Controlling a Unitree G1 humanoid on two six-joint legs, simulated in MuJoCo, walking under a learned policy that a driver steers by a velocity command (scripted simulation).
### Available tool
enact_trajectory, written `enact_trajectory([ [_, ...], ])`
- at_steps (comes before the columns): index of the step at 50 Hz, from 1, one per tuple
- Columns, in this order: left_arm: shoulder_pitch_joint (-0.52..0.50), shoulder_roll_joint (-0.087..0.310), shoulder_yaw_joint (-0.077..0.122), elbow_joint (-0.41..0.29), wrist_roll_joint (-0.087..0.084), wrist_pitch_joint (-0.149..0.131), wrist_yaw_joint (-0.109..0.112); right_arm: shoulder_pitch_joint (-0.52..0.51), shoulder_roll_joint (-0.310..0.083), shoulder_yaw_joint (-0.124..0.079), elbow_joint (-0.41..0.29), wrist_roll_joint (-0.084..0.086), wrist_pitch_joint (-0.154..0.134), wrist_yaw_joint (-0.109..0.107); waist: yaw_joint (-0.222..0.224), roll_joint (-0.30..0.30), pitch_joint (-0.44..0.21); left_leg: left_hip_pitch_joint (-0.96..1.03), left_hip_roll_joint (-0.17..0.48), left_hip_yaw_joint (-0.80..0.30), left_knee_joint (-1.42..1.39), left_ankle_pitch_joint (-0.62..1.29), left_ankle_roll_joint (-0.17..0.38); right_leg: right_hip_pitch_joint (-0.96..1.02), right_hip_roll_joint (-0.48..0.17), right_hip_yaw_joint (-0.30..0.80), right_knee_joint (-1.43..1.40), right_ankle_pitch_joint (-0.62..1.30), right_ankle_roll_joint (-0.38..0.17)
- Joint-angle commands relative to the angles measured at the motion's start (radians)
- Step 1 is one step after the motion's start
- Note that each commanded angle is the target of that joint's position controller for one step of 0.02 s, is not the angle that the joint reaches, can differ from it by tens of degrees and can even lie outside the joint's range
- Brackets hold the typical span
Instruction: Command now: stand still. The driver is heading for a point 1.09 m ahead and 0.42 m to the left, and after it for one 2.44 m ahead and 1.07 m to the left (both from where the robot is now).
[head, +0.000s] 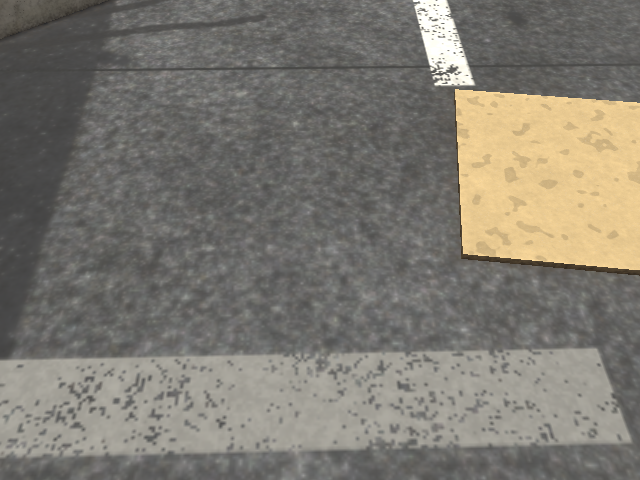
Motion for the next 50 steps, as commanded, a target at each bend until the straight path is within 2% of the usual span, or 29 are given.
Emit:
enact_trajectory([
  [1, 0.008, 0.094, 0.016, -0.025, -0.002, -0.003, 0.005, 0.034, -0.116, -0.018, -0.022, 0.0, -0.005, -0.003, -0.001, 0.003, -0.051, -0.039, 0.038, -0.033, -0.088, 0.221, 0.032, 0.085, -0.035, 0.035, -0.042, 0.203, -0.028],
  [12, 0.006, 0.092, 0.018, 0.006, -0.002, 0.006, 0.012, 0.04, -0.102, -0.013, -0.006, -0.001, 0.001, -0.007, 0.001, 0.009, -0.024, -0.042, 0.026, -0.02, -0.103, 0.174, 0.027, 0.083, -0.038, 0.039, -0.052, 0.166, -0.023],
  [30, 0.036, 0.068, 0.013, 0.043, -0.002, 0.005, 0.014, 0.091, -0.083, -0.005, 0.016, -0.002, 0.0, -0.013, 0.002, 0.0, 0.003, -0.064, 0.016, -0.01, -0.12, 0.083, 0.023, 0.059, -0.036, 0.042, -0.075, 0.079, -0.022],
  [31, 0.057, 0.06, 0.011, 0.054, -0.002, 0.005, 0.015, 0.115, -0.075, -0.004, 0.028, -0.001, 0.001, -0.013, 0.002, 0.0, -0.02, -0.057, 0.007, -0.001, -0.124, -0.022, 0.027, 0.066, -0.025, 0.032, -0.078, -0.036, -0.025],
  [33, 0.068, 0.086, 0.023, 0.054, -0.014, 0.006, 0.018, 0.117, -0.105, -0.015, 0.02, 0.011, 0.003, -0.019, 0.003, 0.007, 0.033, -0.116, -0.004, -0.004, -0.106, -0.327, 0.062, -0.005, -0.005, 0.023, -0.058, -0.384, -0.05],
  [35, 0.061, 0.082, 0.024, 0.038, -0.019, -0.013, 0.015, 0.124, -0.102, -0.018, 0.003, 0.018, -0.013, -0.018, -0.002, 0.004, 0.101, -0.173, 0.027, -0.053, -0.112, -0.447, 0.098, -0.079, -0.03, 0.066, -0.059, -0.5, -0.077],
  [38, 0.057, 0.053, 0.022, 0.022, -0.025, -0.056, -0.002, 0.183, -0.11, -0.027, 0.005, 0.028, -0.048, -0.005, -0.02, 0.048, 0.092, -0.113, 0.1, -0.163, -0.145, -0.438, 0.148, -0.139, -0.035, 0.067, 0.02, -0.394, -0.082],
  [40, 0.01, 0.019, 0.015, -0.006, -0.029, -0.079, -0.016, 0.242, -0.15, -0.041, 0.015, 0.033, -0.06, 0.004, -0.039, 0.141, 0.083, -0.014, 0.211, -0.34, -0.256, -0.482, 0.209, -0.226, 0.009, -0.018, 0.161, -0.246, -0.062],
  [41, 0.004, 0.01, 0.013, -0.015, -0.033, -0.089, -0.022, 0.231, -0.168, -0.047, 0.009, 0.033, -0.063, 0.006, -0.028, 0.179, 0.096, -0.009, 0.271, -0.425, -0.3, -0.475, 0.239, -0.237, 0.008, -0.031, 0.204, -0.188, -0.072],
  [42, 0.004, 0.017, 0.014, -0.018, -0.033, -0.095, -0.025, 0.213, -0.164, -0.047, -0.004, 0.033, -0.065, 0.007, -0.017, 0.167, 0.107, -0.034, 0.287, -0.442, -0.31, -0.442, 0.244, -0.218, -0.003, -0.021, 0.208, -0.189, -0.088],
  [43, 0.043, 0.01, 0.012, -0.01, -0.037, -0.102, -0.029, 0.182, -0.169, -0.047, -0.018, 0.035, -0.067, 0.009, 0.014, 0.17, 0.115, -0.069, 0.28, -0.417, -0.285, -0.394, 0.232, -0.162, -0.003, -0.024, 0.151, -0.202, -0.104],
  [44, 0.114, 0.014, 0.016, 0.016, -0.04, -0.106, -0.029, 0.132, -0.162, -0.045, -0.038, 0.039, -0.066, 0.012, 0.057, 0.153, 0.112, -0.129, 0.238, -0.343, -0.236, -0.312, 0.199, -0.038, 0.003, -0.026, 0.053, -0.185, -0.113],
  [45, 0.225, 0.032, 0.025, 0.058, -0.036, -0.109, -0.026, 0.068, -0.151, -0.042, -0.066, 0.041, -0.068, 0.016, 0.105, 0.112, 0.092, -0.22, 0.168, -0.237, -0.135, -0.164, 0.153, 0.128, -0.003, 0.006, -0.017, -0.135, -0.118],
  [46, 0.381, 0.12, 0.054, 0.1, -0.036, -0.118, -0.025, -0.01, -0.107, -0.031, -0.112, 0.049, -0.081, 0.013, 0.175, -0.074, 0.064, -0.39, 0.04, -0.055, 0.163, 0.077, 0.077, 0.315, -0.12, 0.242, -0.15, -0.175, -0.177],
  [47, 0.504, 0.243, 0.086, 0.121, -0.035, -0.123, -0.037, -0.006, -0.074, -0.024, -0.148, 0.039, -0.106, 0.008, 0.188, -0.324, -0.01, -0.588, -0.061, 0.04, 0.523, -0.058, 0.029, 0.512, -0.344, 0.641, -0.286, -0.066, -0.285],
  [48, 0.439, 0.143, 0.05, 0.103, -0.016, -0.129, -0.039, -0.006, -0.112, -0.034, -0.148, 0.039, -0.119, 0.012, 0.131, -0.184, -0.004, -0.694, -0.028, -0.066, 0.704, -0.2, 0.048, 0.516, -0.39, 0.689, -0.273, 0.027, -0.291],
  [49, 0.372, 0.091, 0.034, 0.079, -0.009, -0.133, -0.038, 0.027, -0.101, -0.034, -0.132, 0.056, -0.121, 0.022, 0.09, -0.109, 0.026, -0.732, 0.01, -0.112, 0.778, -0.137, 0.08, 0.496, -0.371, 0.562, -0.253, 0.104, -0.257],
  [50, 0.327, 0.084, 0.028, 0.061, -0.006, -0.132, -0.041, 0.034, -0.089, -0.034, -0.125, 0.06, -0.12, 0.027, 0.066, -0.065, 0.026, -0.74, 0.04, -0.113, 0.775, -0.057, 0.099, 0.478, -0.339, 0.443, -0.259, 0.16, -0.224],
])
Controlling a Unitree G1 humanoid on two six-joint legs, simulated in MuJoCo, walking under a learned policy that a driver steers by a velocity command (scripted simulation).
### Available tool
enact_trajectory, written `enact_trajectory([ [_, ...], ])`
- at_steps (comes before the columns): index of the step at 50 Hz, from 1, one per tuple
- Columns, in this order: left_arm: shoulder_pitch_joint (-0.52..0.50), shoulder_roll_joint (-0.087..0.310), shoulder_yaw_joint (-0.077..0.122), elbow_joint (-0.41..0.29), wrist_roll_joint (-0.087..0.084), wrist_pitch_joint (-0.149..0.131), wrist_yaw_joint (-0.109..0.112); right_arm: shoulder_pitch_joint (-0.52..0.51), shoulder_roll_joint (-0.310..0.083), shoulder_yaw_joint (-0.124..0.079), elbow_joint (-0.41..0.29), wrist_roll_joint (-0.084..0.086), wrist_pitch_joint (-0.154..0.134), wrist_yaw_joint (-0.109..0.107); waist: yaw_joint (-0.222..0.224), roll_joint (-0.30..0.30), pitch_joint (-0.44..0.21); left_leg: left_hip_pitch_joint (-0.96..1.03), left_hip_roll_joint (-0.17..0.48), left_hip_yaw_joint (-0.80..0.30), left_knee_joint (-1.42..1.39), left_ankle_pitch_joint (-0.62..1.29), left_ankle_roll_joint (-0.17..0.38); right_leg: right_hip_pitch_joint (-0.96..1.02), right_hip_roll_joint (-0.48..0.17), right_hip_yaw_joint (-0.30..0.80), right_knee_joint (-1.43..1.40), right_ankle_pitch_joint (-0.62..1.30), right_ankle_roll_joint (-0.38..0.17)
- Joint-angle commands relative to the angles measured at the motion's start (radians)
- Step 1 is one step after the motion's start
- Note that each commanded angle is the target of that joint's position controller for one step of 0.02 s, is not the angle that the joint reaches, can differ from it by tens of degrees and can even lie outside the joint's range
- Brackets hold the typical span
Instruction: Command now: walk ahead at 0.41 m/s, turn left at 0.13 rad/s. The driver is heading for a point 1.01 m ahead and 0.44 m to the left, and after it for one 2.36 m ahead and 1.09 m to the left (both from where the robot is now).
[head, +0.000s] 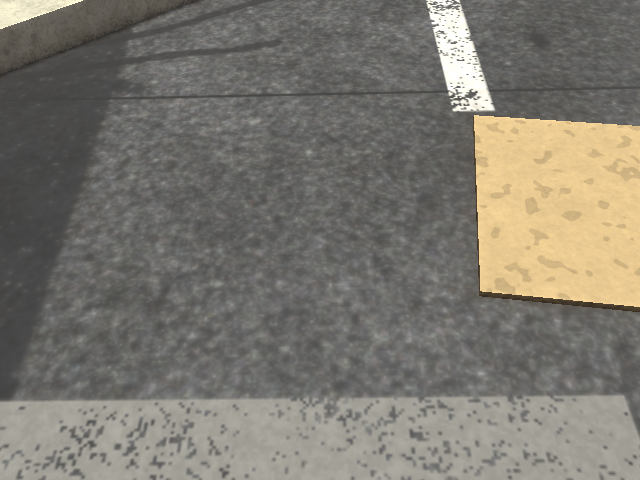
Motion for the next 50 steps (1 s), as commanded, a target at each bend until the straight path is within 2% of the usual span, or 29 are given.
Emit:
enact_trajectory([
  [1, 0.135, 0.094, 0.0, 0.005, 0.01, 0.0, -0.005, -0.133, -0.073, -0.02, -0.107, 0.008, -0.036, 0.011, 0.032, -0.066, 0.107, -0.575, 0.071, -0.068, 0.164, 0.119, 0.053, 0.375, -0.332, 0.359, -0.279, 0.395, -0.144],
  [3, 0.139, 0.055, -0.016, 0.006, 0.02, 0.016, 0.002, -0.139, -0.052, -0.028, -0.109, 0.006, -0.017, 0.021, 0.017, -0.104, 0.099, -0.504, 0.081, -0.046, 0.088, 0.194, 0.052, 0.313, -0.268, 0.198, -0.298, 0.485, -0.087],
  [5, 0.127, 0.079, -0.016, -0.004, 0.029, 0.02, 0.016, -0.172, -0.019, -0.021, -0.129, -0.003, 0.004, 0.03, 0.007, -0.097, 0.112, -0.453, 0.068, -0.019, -0.006, 0.279, 0.027, 0.22, -0.244, 0.109, -0.338, 0.505, -0.085],
  [8, 0.084, 0.132, -0.011, -0.026, 0.033, 0.019, 0.035, -0.334, 0.01, 0.002, -0.21, -0.019, 0.011, 0.037, 0.02, -0.096, 0.158, -0.331, 0.053, 0.062, -0.277, 0.423, -0.002, 0.068, -0.217, 0.005, -0.406, 0.471, -0.083],
  [12, 0.148, 0.16, 0.0, -0.011, 0.014, 0.023, 0.04, -0.434, -0.017, 0.007, -0.274, -0.017, 0.017, 0.064, 0.032, -0.088, 0.176, -0.287, 0.04, 0.112, -0.414, 0.437, 0.037, 0.165, -0.271, -0.061, -0.391, 0.609, -0.079],
  [15, 0.116, 0.198, 0.012, -0.036, 0.017, 0.039, 0.049, -0.38, -0.073, -0.019, -0.291, -0.018, 0.012, 0.081, -0.043, -0.141, 0.079, -0.153, -0.037, 0.175, -0.423, 0.337, 0.098, 0.283, -0.294, -0.114, -0.179, 1.121, -0.044],
  [17, 0.068, 0.223, 0.019, -0.072, 0.024, 0.058, 0.055, -0.12, -0.161, -0.068, -0.228, -0.014, 0.02, 0.082, -0.182, -0.162, -0.073, 0.183, -0.097, 0.177, -0.47, 0.322, 0.149, 0.214, -0.271, -0.131, 0.183, 1.231, -0.015],
  [18, 0.058, 0.219, 0.014, -0.101, 0.029, 0.05, 0.052, 0.017, -0.23, -0.098, -0.202, -0.017, 0.034, 0.063, -0.239, -0.077, -0.144, 0.463, 0.004, -0.022, -0.507, 0.269, 0.194, -0.03, -0.223, -0.127, 0.482, 0.947, 0.017],
  [19, 0.182, 0.041, -0.034, -0.142, 0.041, 0.018, 0.022, 0.017, -0.3, -0.1, -0.212, -0.028, 0.034, 0.053, -0.096, 0.197, -0.274, 0.777, 0.3, -0.623, -0.601, 0.109, 0.399, -0.449, 0.0, -0.035, 0.897, -0.132, 0.068],
  [20, 0.069, 0.115, -0.019, -0.172, -0.001, -0.034, 0.004, 0.057, -0.236, -0.084, -0.207, -0.037, 0.029, 0.047, -0.161, 0.132, -0.344, 0.793, 0.332, -0.829, -0.781, 0.009, 0.411, -0.56, 0.015, 0.178, 1.025, -0.187, 0.036],
  [21, -0.033, 0.171, -0.001, -0.22, -0.034, -0.055, 0.002, -0.002, -0.189, -0.073, -0.21, -0.038, 0.015, 0.044, -0.147, 0.098, -0.173, 0.671, 0.297, -0.678, -0.809, 0.056, 0.344, -0.648, -0.043, 0.179, 0.993, -0.099, 0.008],
  [22, -0.066, 0.182, 0.002, -0.233, -0.026, -0.062, 0.011, -0.096, -0.154, -0.06, -0.234, -0.032, 0.004, 0.048, -0.092, -0.023, -0.088, 0.491, 0.252, -0.541, -0.823, 0.169, 0.304, -0.601, -0.093, 0.172, 0.899, -0.006, 0.001],
  [23, -0.066, 0.187, 0.014, -0.227, -0.008, -0.053, 0.023, -0.17, -0.129, -0.051, -0.257, -0.036, -0.002, 0.054, -0.043, -0.079, -0.04, 0.334, 0.207, -0.441, -0.837, 0.272, 0.275, -0.527, -0.122, 0.161, 0.821, 0.03, 0.009],
  [24, -0.034, 0.188, 0.022, -0.231, 0.002, -0.035, 0.027, -0.205, -0.119, -0.044, -0.273, -0.045, -0.005, 0.052, -0.002, -0.067, -0.027, 0.231, 0.175, -0.375, -0.855, 0.328, 0.266, -0.451, -0.148, 0.17, 0.776, 0.046, 0.019],
  [25, -0.02, 0.179, 0.027, -0.242, 0.009, -0.019, 0.029, -0.212, -0.12, -0.042, -0.278, -0.042, -0.004, 0.05, 0.019, -0.048, -0.015, 0.167, 0.156, -0.346, -0.869, 0.347, 0.263, -0.419, -0.159, 0.165, 0.725, 0.047, 0.032],
  [28, -0.103, 0.153, 0.026, -0.298, 0.039, 0.01, 0.039, -0.157, -0.158, -0.05, -0.274, -0.036, -0.004, 0.027, 0.013, -0.012, 0.026, 0.035, 0.117, -0.252, -0.894, 0.413, 0.262, -0.412, -0.159, 0.12, 0.544, 0.137, 0.086],
  [30, -0.204, 0.144, 0.024, -0.338, 0.042, 0.013, 0.044, -0.106, -0.183, -0.057, -0.272, -0.035, 0.0, 0.011, -0.023, 0.006, 0.041, 0.021, 0.087, -0.228, -0.886, 0.403, 0.237, -0.429, -0.134, 0.107, 0.379, 0.279, 0.105],
  [33, -0.325, 0.118, 0.013, -0.379, 0.031, 0.005, 0.036, -0.041, -0.186, -0.059, -0.267, -0.023, 0.012, 0.002, -0.077, 0.032, 0.034, 0.043, 0.053, -0.212, -0.847, 0.349, 0.185, -0.377, -0.078, 0.101, 0.133, 0.446, 0.103],
  [37, -0.411, 0.148, 0.016, -0.429, 0.014, -0.008, 0.014, 0.021, -0.178, -0.056, -0.257, -0.016, 0.025, -0.003, -0.108, 0.056, 0.013, 0.173, 0.092, -0.31, -0.757, 0.316, 0.168, -0.365, -0.042, 0.125, 0.007, 0.43, 0.092],
  [40, -0.393, 0.184, 0.028, -0.44, 0.008, -0.028, -0.001, 0.021, -0.184, -0.059, -0.268, -0.023, 0.039, -0.012, -0.079, 0.088, -0.004, 0.263, 0.124, -0.402, -0.659, 0.352, 0.156, -0.303, -0.022, 0.133, -0.052, 0.298, 0.061],
  [41, -0.323, 0.197, 0.037, -0.424, 0.007, -0.034, 0.0, 0.001, -0.178, -0.056, -0.278, -0.023, 0.042, -0.013, -0.038, 0.105, -0.025, 0.258, 0.107, -0.404, -0.611, 0.398, 0.14, -0.207, -0.018, 0.117, -0.092, 0.292, 0.037],
  [42, -0.204, 0.233, 0.052, -0.402, 0.019, -0.04, 0.007, -0.02, -0.146, -0.044, -0.294, -0.028, 0.039, -0.01, 0.022, 0.097, -0.107, 0.205, 0.06, -0.365, -0.476, 0.453, 0.109, -0.007, -0.066, 0.143, -0.09, 0.306, -0.008],
  [43, -0.026, 0.299, 0.069, -0.387, 0.032, -0.038, 0.016, -0.026, -0.092, -0.024, -0.321, -0.044, 0.034, -0.005, 0.094, -0.011, -0.255, 0.061, -0.008, -0.262, -0.19, 0.318, 0.065, 0.274, -0.249, 0.311, -0.062, 0.282, -0.083],
  [44, 0.053, 0.347, 0.084, -0.347, 0.035, -0.019, 0.011, 0.128, -0.053, -0.01, -0.345, -0.011, 0.025, -0.001, 0.02, -0.378, -0.372, -0.297, -0.128, -0.148, 0.091, -0.184, 0.006, 0.584, -0.462, 0.769, -0.137, 0.086, -0.239],
  [45, 0.021, 0.239, 0.062, -0.372, 0.015, -0.01, 0.008, 0.119, -0.169, -0.028, -0.319, 0.002, 0.027, -0.005, 0.04, -0.256, -0.289, -0.421, -0.031, -0.165, 0.222, -0.163, -0.004, 0.539, -0.466, 0.808, -0.172, -0.106, -0.207],
  [46, -0.02, 0.184, 0.047, -0.386, 0.013, 0.0, 0.013, 0.011, -0.214, -0.042, -0.334, -0.004, 0.034, -0.005, 0.067, -0.148, -0.154, -0.452, -0.001, -0.138, 0.256, -0.062, -0.016, 0.411, -0.421, 0.646, -0.189, -0.075, -0.16],
  [47, -0.071, 0.178, 0.04, -0.391, 0.021, 0.008, 0.013, -0.04, -0.198, -0.043, -0.347, -0.016, 0.038, -0.007, 0.047, -0.067, -0.069, -0.419, 0.032, -0.107, 0.239, 0.014, -0.027, 0.274, -0.375, 0.52, -0.215, 0.056, -0.136],
  [48, -0.099, 0.166, 0.036, -0.384, 0.026, 0.012, 0.013, -0.071, -0.18, -0.045, -0.362, -0.026, 0.038, -0.003, 0.027, -0.065, -0.01, -0.402, 0.059, -0.104, 0.195, 0.061, -0.032, 0.178, -0.337, 0.438, -0.241, 0.152, -0.131],
  [50, -0.116, 0.151, 0.032, -0.373, 0.031, 0.01, 0.009, -0.055, -0.134, -0.043, -0.372, -0.013, 0.048, 0.008, -0.008, -0.118, 0.015, -0.339, 0.096, -0.076, 0.148, 0.093, -0.033, 0.078, -0.285, 0.305, -0.295, 0.225, -0.121],
])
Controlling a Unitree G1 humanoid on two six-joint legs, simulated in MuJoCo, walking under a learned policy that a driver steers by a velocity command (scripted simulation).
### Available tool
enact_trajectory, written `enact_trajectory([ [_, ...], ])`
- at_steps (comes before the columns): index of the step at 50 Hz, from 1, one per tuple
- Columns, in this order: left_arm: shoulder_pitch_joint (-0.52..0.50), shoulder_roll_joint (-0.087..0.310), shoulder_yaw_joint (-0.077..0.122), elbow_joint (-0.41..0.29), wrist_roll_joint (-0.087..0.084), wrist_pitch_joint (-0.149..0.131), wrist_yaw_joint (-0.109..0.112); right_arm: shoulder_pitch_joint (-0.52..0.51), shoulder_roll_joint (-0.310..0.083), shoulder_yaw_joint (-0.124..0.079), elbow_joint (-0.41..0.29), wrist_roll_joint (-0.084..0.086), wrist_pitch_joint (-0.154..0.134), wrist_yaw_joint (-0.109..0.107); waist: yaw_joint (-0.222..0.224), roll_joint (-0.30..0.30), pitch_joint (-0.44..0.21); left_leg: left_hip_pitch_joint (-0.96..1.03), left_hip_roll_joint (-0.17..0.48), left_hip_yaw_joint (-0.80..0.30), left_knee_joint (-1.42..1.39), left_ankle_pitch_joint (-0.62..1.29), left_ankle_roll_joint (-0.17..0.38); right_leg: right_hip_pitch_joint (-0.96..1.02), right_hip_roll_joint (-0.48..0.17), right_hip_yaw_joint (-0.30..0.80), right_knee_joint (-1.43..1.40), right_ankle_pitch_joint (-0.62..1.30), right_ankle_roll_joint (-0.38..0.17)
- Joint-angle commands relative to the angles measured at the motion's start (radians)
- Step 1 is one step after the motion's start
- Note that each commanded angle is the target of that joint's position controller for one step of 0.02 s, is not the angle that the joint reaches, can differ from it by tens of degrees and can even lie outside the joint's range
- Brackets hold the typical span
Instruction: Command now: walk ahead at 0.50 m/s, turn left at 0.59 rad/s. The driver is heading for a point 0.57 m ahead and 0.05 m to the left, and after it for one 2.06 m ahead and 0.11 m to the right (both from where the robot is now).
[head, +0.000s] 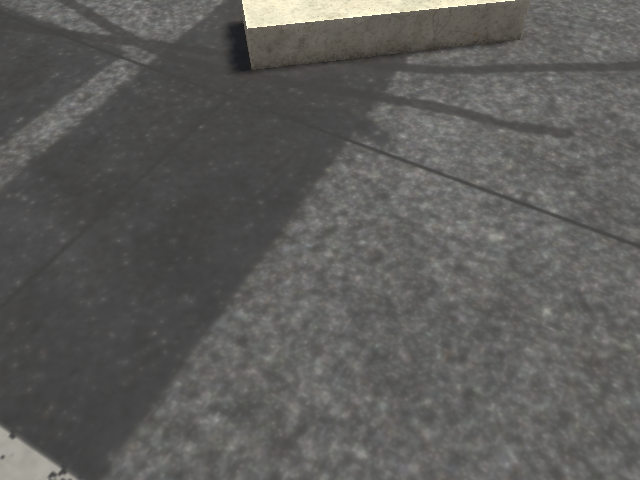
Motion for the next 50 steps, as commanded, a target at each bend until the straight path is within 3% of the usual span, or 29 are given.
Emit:
enact_trajectory([
  [1, 0.047, 0.105, 0.03, -0.026, -0.003, -0.007, -0.002, -0.027, -0.05, -0.02, -0.103, 0.006, -0.003, 0.008, 0.023, -0.136, -0.009, -0.236, 0.113, -0.021, -0.009, 0.063, -0.015, 0.192, -0.277, 0.249, -0.248, 0.078, -0.162],
  [5, 0.062, 0.155, 0.05, 0.0, -0.007, -0.011, -0.001, -0.097, -0.036, -0.015, -0.15, -0.005, 0.005, 0.014, 0.026, -0.109, 0.001, -0.288, 0.135, -0.013, -0.154, 0.183, -0.035, 0.208, -0.292, 0.12, -0.281, 0.228, -0.183],
  [9, 0.079, 0.182, 0.056, 0.019, -0.012, 0.004, 0.007, -0.212, -0.02, -0.004, -0.181, -0.005, -0.008, 0.038, 0.066, -0.102, 0.024, -0.233, 0.119, 0.046, -0.393, 0.376, -0.022, 0.23, -0.265, -0.018, -0.277, 0.255, -0.145],
  [12, 0.119, 0.211, 0.064, 0.038, -0.025, 0.017, 0.01, -0.296, -0.021, -0.002, -0.217, -0.001, -0.01, 0.057, 0.09, -0.104, 0.05, -0.209, 0.102, 0.089, -0.5, 0.369, 0.001, 0.287, -0.291, -0.06, -0.263, 0.257, -0.124],
  [14, 0.128, 0.231, 0.072, 0.046, -0.036, 0.029, 0.011, -0.318, -0.037, -0.008, -0.239, -0.001, -0.007, 0.066, 0.08, -0.112, 0.058, -0.191, 0.083, 0.115, -0.544, 0.291, 0.03, 0.342, -0.314, -0.085, -0.222, 0.347, -0.108],
  [16, 0.122, 0.263, 0.081, 0.044, -0.043, 0.042, 0.017, -0.265, -0.075, -0.028, -0.241, -0.007, -0.001, 0.067, 0.031, -0.141, 0.007, -0.068, 0.017, 0.172, -0.566, 0.185, 0.073, 0.373, -0.314, -0.127, -0.083, 0.669, -0.087],
  [17, 0.113, 0.27, 0.082, 0.041, -0.045, 0.051, 0.02, -0.152, -0.11, -0.05, -0.216, -0.007, 0.002, 0.065, -0.039, -0.138, -0.056, 0.085, -0.03, 0.199, -0.608, 0.188, 0.103, 0.355, -0.295, -0.157, 0.079, 0.796, -0.07],
  [18, 0.12, 0.245, 0.071, 0.035, -0.042, 0.053, 0.025, 0.025, -0.169, -0.085, -0.167, -0.004, 0.007, 0.052, -0.125, -0.106, -0.146, 0.356, -0.065, 0.187, -0.652, 0.246, 0.142, 0.23, -0.256, -0.182, 0.31, 0.757, -0.036],
  [19, 0.158, 0.147, 0.037, 0.006, 0.007, 0.046, 0.022, 0.138, -0.262, -0.108, -0.144, 0.002, 0.014, 0.029, -0.125, 0.106, -0.234, 0.662, 0.152, -0.138, -0.641, 0.317, 0.214, -0.081, -0.19, -0.177, 0.654, 0.103, 0.01],
  [20, 0.194, 0.09, 0.009, -0.058, 0.0, 0.01, 0.009, 0.092, -0.323, -0.104, -0.182, 0.0, -0.002, 0.036, -0.041, 0.265, -0.401, 0.894, 0.347, -0.729, -0.834, 0.054, 0.416, -0.42, 0.002, 0.021, 0.949, -0.45, 0.045],
  [21, 0.065, 0.193, 0.031, -0.072, -0.04, -0.02, -0.003, 0.107, -0.23, -0.079, -0.183, -0.008, -0.014, 0.045, -0.117, 0.099, -0.363, 0.864, 0.336, -0.696, -0.911, 0.005, 0.358, -0.536, -0.048, 0.143, 0.992, -0.378, 0.027],
  [22, 0.03, 0.195, 0.029, -0.081, -0.059, -0.031, -0.008, 0.076, -0.182, -0.063, -0.167, -0.012, -0.024, 0.045, -0.097, 0.074, -0.229, 0.741, 0.31, -0.543, -0.91, 0.068, 0.318, -0.564, -0.087, 0.121, 0.938, -0.288, 0.007],
  [23, 0.036, 0.18, 0.025, -0.065, -0.04, -0.03, 0.0, 0.005, -0.149, -0.05, -0.173, -0.011, -0.029, 0.044, -0.045, -0.025, -0.147, 0.573, 0.27, -0.424, -0.909, 0.184, 0.284, -0.501, -0.135, 0.116, 0.853, -0.208, 0.008],
  [24, 0.053, 0.185, 0.031, -0.048, -0.02, -0.019, 0.005, -0.062, -0.107, -0.036, -0.179, -0.017, -0.031, 0.042, -0.004, -0.018, -0.11, 0.45, 0.238, -0.322, -0.917, 0.304, 0.261, -0.423, -0.171, 0.113, 0.778, -0.163, 0.015],
  [25, 0.085, 0.184, 0.032, -0.036, -0.019, -0.004, 0.0, -0.094, -0.092, -0.028, -0.185, -0.029, -0.034, 0.039, 0.024, 0.015, -0.097, 0.369, 0.219, -0.272, -0.942, 0.372, 0.253, -0.356, -0.191, 0.113, 0.756, -0.134, 0.02],
  [27, 0.115, 0.157, 0.029, -0.016, -0.019, 0.022, -0.001, -0.097, -0.096, -0.026, -0.161, -0.032, -0.049, 0.036, 0.04, 0.018, -0.087, 0.297, 0.207, -0.19, -0.982, 0.474, 0.257, -0.316, -0.193, 0.094, 0.715, -0.092, 0.038],
  [30, 0.046, 0.128, 0.02, -0.031, -0.018, 0.041, 0.004, -0.056, -0.114, -0.029, -0.114, -0.035, -0.063, 0.025, 0.019, 0.006, -0.028, 0.289, 0.196, -0.084, -1.027, 0.524, 0.238, -0.389, -0.194, 0.095, 0.601, 0.055, 0.059],
  [35, -0.066, 0.099, 0.01, -0.052, -0.031, 0.03, -0.017, -0.029, -0.119, -0.023, -0.069, -0.04, -0.066, 0.012, -0.039, 0.01, 0.025, 0.347, 0.172, 0.052, -1.063, 0.457, 0.163, -0.39, -0.143, 0.085, 0.318, 0.333, 0.036],
  [41, -0.181, 0.077, -0.001, -0.125, -0.032, 0.022, -0.061, 0.034, -0.135, -0.031, -0.01, -0.029, -0.043, 0.004, -0.087, -0.003, 0.074, 0.574, 0.25, 0.104, -0.995, 0.586, 0.146, -0.486, -0.095, 0.051, 0.163, 0.232, -0.016],
  [42, -0.182, 0.078, -0.001, -0.136, -0.031, 0.021, -0.069, 0.031, -0.141, -0.033, -0.007, -0.026, -0.035, 0.0, -0.08, 0.003, 0.067, 0.602, 0.259, 0.113, -0.961, 0.672, 0.138, -0.48, -0.082, 0.031, 0.154, 0.179, -0.029],
  [44, -0.131, 0.104, 0.01, -0.145, -0.027, 0.026, -0.075, 0.004, -0.17, -0.04, -0.017, -0.024, -0.021, -0.012, -0.038, 0.045, 0.005, 0.624, 0.253, 0.146, -0.837, 1.024, 0.112, -0.365, -0.022, -0.035, 0.155, 0.065, -0.064],
  [45, -0.056, 0.134, 0.026, -0.137, -0.025, 0.03, -0.072, -0.004, -0.184, -0.042, -0.022, -0.024, -0.012, -0.02, 0.006, 0.067, -0.052, 0.621, 0.244, 0.162, -0.725, 1.194, 0.098, -0.257, 0.017, -0.061, 0.163, 0.019, -0.086],
  [46, 0.085, 0.18, 0.05, -0.111, -0.025, 0.032, -0.064, -0.022, -0.188, -0.04, -0.027, -0.022, -0.007, -0.027, 0.088, 0.056, -0.127, 0.552, 0.216, 0.193, -0.534, 1.225, 0.071, -0.05, 0.05, -0.064, 0.112, 0.067, -0.12],
  [47, 0.24, 0.252, 0.076, -0.089, -0.025, 0.039, -0.047, -0.016, -0.165, -0.028, -0.045, -0.031, -0.016, -0.033, 0.16, -0.021, -0.232, 0.332, 0.18, 0.207, -0.248, 0.956, 0.033, 0.261, -0.063, 0.119, 0.097, 0.14, -0.183],
  [48, 0.261, 0.339, 0.092, -0.09, -0.029, 0.035, -0.042, 0.117, -0.02, 0.018, -0.083, -0.059, -0.046, -0.008, 0.057, -0.292, -0.352, -0.138, -0.049, 0.143, 0.14, -0.043, -0.04, 0.657, -0.329, 0.68, 0.055, 0.038, -0.393],
  [49, 0.305, 0.247, 0.071, -0.093, -0.033, 0.037, -0.037, 0.03, -0.102, 0.01, -0.081, -0.036, -0.083, 0.013, 0.137, -0.213, -0.445, -0.27, -0.059, -0.044, 0.253, -0.184, -0.032, 0.748, -0.354, 0.863, -0.072, -0.063, -0.407],
  [50, 0.263, 0.211, 0.06, -0.096, -0.025, 0.04, -0.029, -0.067, -0.139, 0.0, -0.12, 0.004, -0.104, 0.025, 0.146, -0.163, -0.292, -0.351, 0.001, -0.057, 0.23, -0.104, -0.015, 0.656, -0.325, 0.707, -0.096, -0.053, -0.348],
])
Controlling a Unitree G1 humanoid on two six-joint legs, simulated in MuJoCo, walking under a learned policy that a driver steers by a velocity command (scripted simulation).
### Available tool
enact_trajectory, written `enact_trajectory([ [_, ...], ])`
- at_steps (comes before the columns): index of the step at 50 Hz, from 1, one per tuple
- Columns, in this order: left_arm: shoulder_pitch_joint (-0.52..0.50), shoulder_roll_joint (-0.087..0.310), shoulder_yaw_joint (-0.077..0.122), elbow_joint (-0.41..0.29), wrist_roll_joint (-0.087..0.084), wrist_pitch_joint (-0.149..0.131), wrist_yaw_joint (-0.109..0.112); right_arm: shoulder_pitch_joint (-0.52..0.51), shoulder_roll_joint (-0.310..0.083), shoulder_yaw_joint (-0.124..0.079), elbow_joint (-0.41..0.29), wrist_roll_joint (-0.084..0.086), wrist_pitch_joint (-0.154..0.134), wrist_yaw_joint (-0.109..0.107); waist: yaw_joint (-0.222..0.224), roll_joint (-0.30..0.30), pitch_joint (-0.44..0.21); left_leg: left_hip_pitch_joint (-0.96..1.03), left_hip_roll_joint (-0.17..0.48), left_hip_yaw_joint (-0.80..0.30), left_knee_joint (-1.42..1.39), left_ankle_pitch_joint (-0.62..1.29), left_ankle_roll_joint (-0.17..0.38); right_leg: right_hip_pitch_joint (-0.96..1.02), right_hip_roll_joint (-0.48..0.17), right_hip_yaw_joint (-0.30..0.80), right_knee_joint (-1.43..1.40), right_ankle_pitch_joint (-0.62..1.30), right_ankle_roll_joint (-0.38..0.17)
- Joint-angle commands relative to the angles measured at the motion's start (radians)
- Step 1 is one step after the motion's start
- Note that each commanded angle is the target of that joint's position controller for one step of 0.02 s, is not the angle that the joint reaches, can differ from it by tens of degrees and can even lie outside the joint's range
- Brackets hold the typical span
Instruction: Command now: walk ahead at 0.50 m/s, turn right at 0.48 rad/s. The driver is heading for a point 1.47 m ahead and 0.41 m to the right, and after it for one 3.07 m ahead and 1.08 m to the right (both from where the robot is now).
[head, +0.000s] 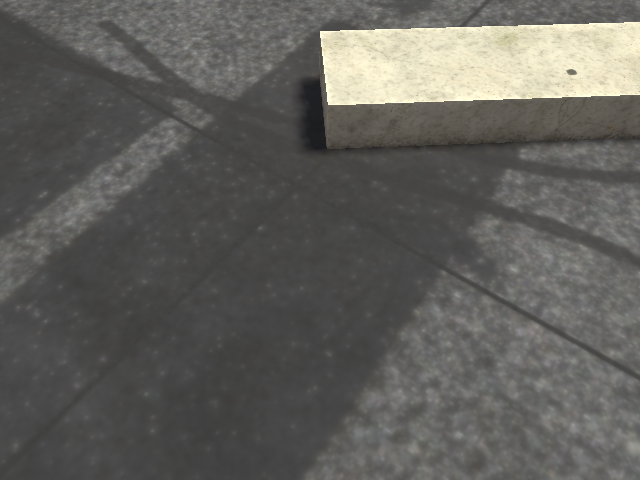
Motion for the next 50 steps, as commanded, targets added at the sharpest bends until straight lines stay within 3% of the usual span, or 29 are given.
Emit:
enact_trajectory([
  [1, 0.233, 0.157, 0.053, -0.026, 0.001, 0.002, 0.024, -0.107, -0.127, -0.009, -0.163, 0.025, -0.081, 0.022, 0.12, -0.009, -0.217, -0.618, 0.059, -0.138, 0.268, 0.074, 0.013, 0.714, -0.327, 0.599, -0.291, 0.009, -0.236],
  [2, 0.171, 0.138, 0.047, -0.041, 0.002, 0.005, 0.025, -0.129, -0.127, -0.014, -0.165, 0.001, -0.081, 0.016, 0.077, 0.044, -0.134, -0.572, 0.084, -0.121, 0.177, 0.101, 0.005, 0.562, -0.292, 0.523, -0.31, 0.124, -0.219],
  [3, 0.137, 0.122, 0.039, -0.058, 0.014, 0.005, 0.028, -0.109, -0.133, -0.021, -0.167, -0.009, -0.071, 0.014, 0.038, 0.025, -0.112, -0.5, 0.103, -0.122, 0.136, 0.119, -0.005, 0.459, -0.268, 0.474, -0.336, 0.204, -0.219],
  [4, 0.114, 0.122, 0.038, -0.065, 0.014, 0.006, 0.03, -0.086, -0.128, -0.023, -0.165, -0.013, -0.059, 0.012, 0.014, 0.003, -0.095, -0.466, 0.11, -0.116, 0.094, 0.122, -0.019, 0.396, -0.251, 0.453, -0.358, 0.234, -0.223],
  [6, 0.104, 0.134, 0.042, -0.06, 0.008, 0.003, 0.038, -0.065, -0.103, -0.016, -0.158, -0.019, -0.038, 0.005, -0.006, -0.015, -0.073, -0.435, 0.117, -0.088, -0.01, 0.139, -0.053, 0.297, -0.229, 0.388, -0.379, 0.301, -0.222],
  [8, 0.113, 0.163, 0.051, -0.051, 0.004, 0.007, 0.05, -0.12, -0.073, -0.002, -0.172, -0.022, -0.029, 0.0, 0.006, -0.028, -0.054, -0.405, 0.103, -0.062, -0.149, 0.244, -0.081, 0.22, -0.19, 0.32, -0.386, 0.303, -0.201],
  [11, 0.148, 0.17, 0.054, -0.035, -0.007, 0.021, 0.062, -0.237, -0.051, 0.009, -0.187, -0.016, -0.035, 0.006, 0.06, -0.064, -0.055, -0.315, 0.053, -0.05, -0.39, 0.485, -0.09, 0.181, -0.131, 0.273, -0.357, 0.197, -0.14],
  [14, 0.201, 0.171, 0.056, -0.017, -0.013, 0.033, 0.064, -0.303, -0.075, -0.001, -0.204, 0.002, -0.046, 0.017, 0.09, -0.085, -0.067, -0.277, 0.02, -0.072, -0.511, 0.525, -0.083, 0.245, -0.154, 0.348, -0.306, 0.097, -0.115],
  [17, 0.2, 0.163, 0.055, -0.016, -0.01, 0.039, 0.065, -0.279, -0.118, -0.026, -0.203, 0.01, -0.059, 0.022, 0.059, -0.117, -0.071, -0.219, 0.016, -0.096, -0.58, 0.433, -0.044, 0.319, -0.189, 0.452, -0.223, 0.026, -0.085],
  [19, 0.179, 0.116, 0.042, -0.029, -0.004, 0.038, 0.063, -0.146, -0.149, -0.049, -0.175, 0.002, -0.068, 0.015, -0.017, -0.121, -0.121, -0.015, 0.051, -0.098, -0.632, 0.411, 0.012, 0.283, -0.137, 0.434, -0.088, 0.036, -0.035],
  [20, 0.179, 0.05, 0.019, -0.048, 0.008, 0.032, 0.059, -0.006, -0.203, -0.066, -0.167, -0.015, -0.072, 0.005, -0.076, -0.016, -0.239, 0.211, 0.22, -0.256, -0.631, 0.344, 0.08, 0.178, -0.075, 0.347, 0.176, -0.072, 0.006],
  [21, 0.306, 0.002, 0.0, -0.083, -0.016, 0.022, 0.058, 0.08, -0.286, -0.087, -0.128, -0.028, -0.055, 0.009, -0.022, 0.327, -0.348, 0.494, 0.434, -0.715, -0.725, 0.112, 0.244, -0.155, 0.044, 0.205, 0.491, -0.43, 0.064],
  [22, 0.304, 0.103, 0.018, -0.058, -0.025, 0.021, 0.062, 0.074, -0.202, -0.073, -0.137, -0.005, -0.051, 0.014, -0.046, 0.255, -0.29, 0.471, 0.451, -0.821, -0.773, -0.11, 0.243, -0.288, -0.034, 0.219, 0.64, -0.41, 0.081],
  [23, 0.205, 0.155, 0.034, -0.065, -0.019, 0.028, 0.062, 0.041, -0.146, -0.057, -0.145, -0.001, -0.045, 0.01, -0.073, 0.158, -0.174, 0.371, 0.406, -0.666, -0.78, -0.088, 0.2, -0.32, -0.066, 0.207, 0.689, -0.316, 0.089],
  [24, 0.153, 0.149, 0.036, -0.075, -0.007, 0.034, 0.063, -0.002, -0.126, -0.048, -0.149, -0.009, -0.039, 0.009, -0.06, 0.094, -0.112, 0.266, 0.362, -0.53, -0.785, 0.048, 0.173, -0.294, -0.097, 0.179, 0.681, -0.245, 0.095],
  [25, 0.121, 0.138, 0.038, -0.087, 0.001, 0.034, 0.06, -0.032, -0.102, -0.04, -0.142, -0.012, -0.035, 0.008, -0.045, 0.09, -0.062, 0.184, 0.322, -0.433, -0.805, 0.161, 0.166, -0.278, -0.121, 0.177, 0.639, -0.195, 0.098],
  [27, 0.129, 0.107, 0.038, -0.092, -0.012, 0.043, 0.048, -0.055, -0.081, -0.033, -0.128, -0.015, -0.038, 0.004, -0.013, 0.136, -0.034, 0.093, 0.277, -0.3, -0.852, 0.267, 0.155, -0.212, -0.156, 0.157, 0.593, -0.152, 0.101],
  [32, 0.064, 0.058, 0.024, -0.113, -0.004, 0.056, 0.043, -0.043, -0.129, -0.051, -0.074, -0.012, -0.045, 0.002, -0.01, 0.091, -0.013, 0.097, 0.297, -0.131, -0.908, 0.458, 0.187, -0.255, -0.177, 0.138, 0.444, -0.041, 0.126],
  [37, -0.068, 0.032, 0.011, -0.134, -0.006, 0.042, 0.014, -0.027, -0.161, -0.056, -0.034, -0.003, -0.029, -0.004, -0.055, 0.074, 0.016, 0.136, 0.272, 0.038, -0.904, 0.533, 0.147, -0.195, -0.163, 0.069, 0.173, 0.17, 0.108],
  [41, -0.145, 0.04, 0.014, -0.169, -0.011, 0.041, -0.008, 0.009, -0.196, -0.067, -0.002, 0.017, -0.01, -0.002, -0.066, 0.078, 0.048, 0.223, 0.305, 0.097, -0.87, 0.624, 0.122, -0.157, -0.139, 0.011, 0.051, 0.105, 0.063],
  [43, -0.11, 0.071, 0.03, -0.173, -0.004, 0.045, -0.012, 0.001, -0.226, -0.076, 0.0, 0.027, 0.0, -0.007, -0.025, 0.104, 0.011, 0.262, 0.308, 0.141, -0.759, 0.942, 0.102, -0.057, -0.084, -0.042, 0.024, 0.004, 0.02],
  [44, -0.041, 0.095, 0.045, -0.161, 0.001, 0.048, -0.009, 0.005, -0.239, -0.08, 0.004, 0.033, 0.006, -0.01, 0.021, 0.112, -0.038, 0.259, 0.303, 0.157, -0.642, 1.101, 0.093, 0.055, -0.044, -0.063, 0.003, -0.036, -0.006],
  [45, 0.116, 0.133, 0.072, -0.12, -0.001, 0.051, 0.0, 0.0, -0.229, -0.074, 0.006, 0.035, 0.011, -0.013, 0.112, 0.088, -0.119, 0.193, 0.275, 0.185, -0.453, 1.141, 0.071, 0.282, -0.002, -0.07, -0.068, 0.033, -0.044],
  [46, 0.287, 0.195, 0.1, -0.077, -0.003, 0.059, 0.02, 0.015, -0.184, -0.055, -0.005, 0.015, 0.005, -0.015, 0.186, 0.01, -0.212, -0.041, 0.24, 0.185, -0.18, 0.881, 0.036, 0.599, -0.077, 0.073, -0.07, 0.071, -0.089],
  [47, 0.259, 0.315, 0.107, -0.081, -0.006, 0.05, 0.03, 0.132, -0.034, -0.002, -0.059, -0.026, -0.019, 0.004, 0.052, -0.276, -0.314, -0.483, 0.055, 0.121, 0.194, -0.076, -0.025, 0.926, -0.371, 0.638, -0.139, -0.035, -0.272],
  [48, 0.316, 0.227, 0.084, -0.093, -0.003, 0.039, 0.026, 0.049, -0.127, -0.016, -0.047, 0.013, -0.051, 0.019, 0.142, -0.16, -0.458, -0.562, 0.038, -0.089, 0.311, -0.104, -0.018, 0.948, -0.437, 0.853, -0.293, -0.179, -0.309],
  [49, 0.276, 0.189, 0.07, -0.075, 0.008, 0.026, 0.021, -0.067, -0.173, -0.032, -0.082, 0.053, -0.062, 0.022, 0.153, -0.112, -0.29, -0.637, 0.079, -0.085, 0.313, -0.013, -0.004, 0.839, -0.4, 0.689, -0.309, -0.112, -0.251],
  [50, 0.211, 0.166, 0.061, -0.072, 0.003, 0.019, 0.021, -0.099, -0.155, -0.023, -0.091, 0.043, -0.067, 0.016, 0.112, -0.055, -0.194, -0.615, 0.124, -0.076, 0.234, 0.077, 0.004, 0.686, -0.357, 0.557, -0.31, -0.017, -0.214],
])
